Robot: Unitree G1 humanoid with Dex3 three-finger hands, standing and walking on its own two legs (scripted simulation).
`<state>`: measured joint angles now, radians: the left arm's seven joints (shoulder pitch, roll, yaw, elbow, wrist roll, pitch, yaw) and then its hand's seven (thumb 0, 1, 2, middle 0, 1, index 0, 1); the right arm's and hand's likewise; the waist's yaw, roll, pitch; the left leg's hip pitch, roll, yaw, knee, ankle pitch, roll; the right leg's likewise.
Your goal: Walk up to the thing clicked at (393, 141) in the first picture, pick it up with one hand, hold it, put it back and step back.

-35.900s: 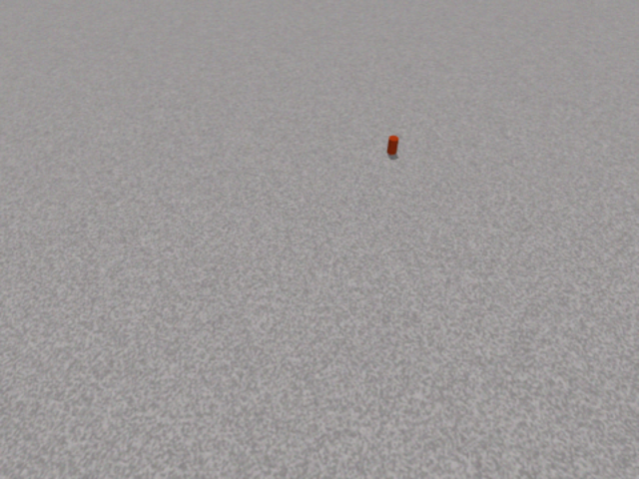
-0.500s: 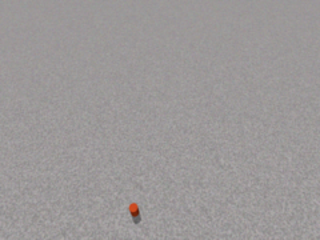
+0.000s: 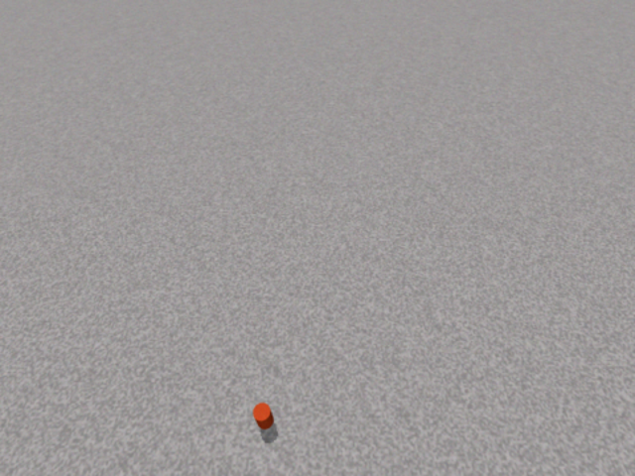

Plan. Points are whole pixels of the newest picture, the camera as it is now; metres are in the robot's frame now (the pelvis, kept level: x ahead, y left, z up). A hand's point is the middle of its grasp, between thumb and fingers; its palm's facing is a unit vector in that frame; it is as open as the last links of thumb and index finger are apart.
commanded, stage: stand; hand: left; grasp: from above
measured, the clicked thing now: (263, 416) +0.39 +0.21 -0.74
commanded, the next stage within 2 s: step back in 0.84 s
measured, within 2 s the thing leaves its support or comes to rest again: neither
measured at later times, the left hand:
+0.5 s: hand out of the picture +0.08 +0.24 -0.16, palm faces +0.01 -0.94 -0.34, open 7.4 cm
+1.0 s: hand out of the picture +0.07 +0.26 -0.16, palm faces +0.00 -0.93 -0.37, open 7.4 cm
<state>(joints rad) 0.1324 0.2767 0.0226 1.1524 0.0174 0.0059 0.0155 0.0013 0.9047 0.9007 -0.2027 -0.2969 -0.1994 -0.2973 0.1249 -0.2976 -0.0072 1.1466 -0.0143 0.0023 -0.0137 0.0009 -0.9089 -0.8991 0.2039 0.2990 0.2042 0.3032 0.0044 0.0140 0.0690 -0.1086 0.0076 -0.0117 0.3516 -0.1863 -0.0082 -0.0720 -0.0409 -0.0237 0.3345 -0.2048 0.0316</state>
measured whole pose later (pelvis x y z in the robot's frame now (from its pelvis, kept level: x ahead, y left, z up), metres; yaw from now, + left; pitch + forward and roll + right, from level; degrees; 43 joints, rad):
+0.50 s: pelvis +0.00 +0.00 +0.00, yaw +0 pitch -3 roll +0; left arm 0.11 0.31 0.02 1.13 0.02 0.00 0.01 0.00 0.91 0.90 -0.20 -0.30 -0.20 -0.30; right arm 0.10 -0.33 -0.02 1.13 -0.01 0.00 -0.01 0.00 -0.91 -0.90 0.20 0.30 0.20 0.30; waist 0.00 0.01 0.06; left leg -0.10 0.01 -0.01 0.34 -0.18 -0.01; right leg -0.06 -0.04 -0.03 0.33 -0.20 0.03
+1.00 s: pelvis -0.03 +0.00 -0.01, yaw +0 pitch -2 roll -1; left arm 0.09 0.36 0.04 1.03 0.00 0.02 0.01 0.00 0.90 0.90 -0.20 -0.30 -0.20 -0.30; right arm 0.07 -0.38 -0.04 1.05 0.01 0.04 0.01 0.00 -0.91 -0.90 0.21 0.30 0.21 0.30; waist -0.01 0.02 0.14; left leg -0.27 0.02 -0.02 0.55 -0.23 0.00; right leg -0.21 -0.03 -0.03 0.49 -0.24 0.01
